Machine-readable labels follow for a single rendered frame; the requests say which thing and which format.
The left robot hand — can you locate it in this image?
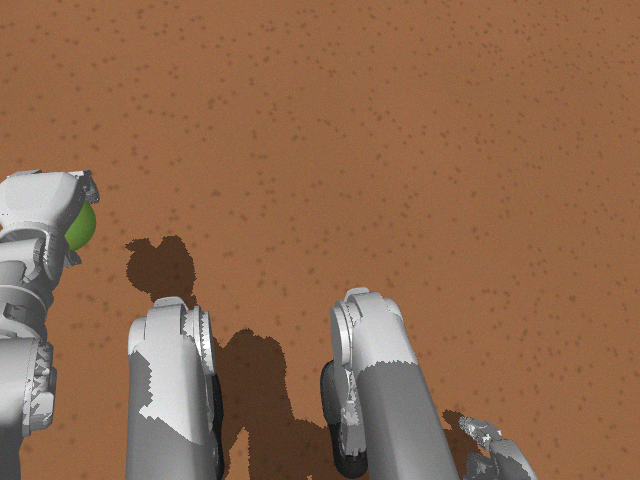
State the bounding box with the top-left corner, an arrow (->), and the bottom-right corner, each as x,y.
0,170 -> 100,268

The left robot arm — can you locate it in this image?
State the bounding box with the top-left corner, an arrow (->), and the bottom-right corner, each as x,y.
0,222 -> 66,480

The ball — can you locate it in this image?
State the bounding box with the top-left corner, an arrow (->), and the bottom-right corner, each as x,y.
64,200 -> 96,251

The right robot foot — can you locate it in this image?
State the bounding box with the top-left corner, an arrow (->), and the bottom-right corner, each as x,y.
320,360 -> 368,479

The right robot hand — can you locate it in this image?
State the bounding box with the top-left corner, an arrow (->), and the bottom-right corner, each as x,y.
459,416 -> 538,480

